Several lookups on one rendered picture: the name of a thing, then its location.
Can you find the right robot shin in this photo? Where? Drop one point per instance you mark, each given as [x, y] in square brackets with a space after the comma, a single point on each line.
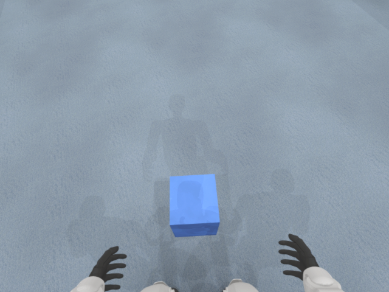
[235, 280]

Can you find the carton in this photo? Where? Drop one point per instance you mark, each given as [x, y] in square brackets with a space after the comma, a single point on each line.
[193, 205]

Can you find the robot left hand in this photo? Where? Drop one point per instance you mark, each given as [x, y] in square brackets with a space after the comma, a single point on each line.
[103, 266]

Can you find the robot shin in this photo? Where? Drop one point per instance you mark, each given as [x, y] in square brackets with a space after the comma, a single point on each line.
[161, 282]
[235, 280]

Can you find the robot left forearm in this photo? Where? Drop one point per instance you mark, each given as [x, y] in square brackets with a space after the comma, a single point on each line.
[90, 284]

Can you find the robot right forearm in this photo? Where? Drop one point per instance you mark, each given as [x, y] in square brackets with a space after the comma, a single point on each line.
[316, 279]

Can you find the robot right hand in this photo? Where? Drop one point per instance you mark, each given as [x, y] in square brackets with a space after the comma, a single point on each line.
[302, 253]

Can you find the left robot shin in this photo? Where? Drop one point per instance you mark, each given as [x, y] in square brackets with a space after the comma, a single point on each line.
[161, 282]

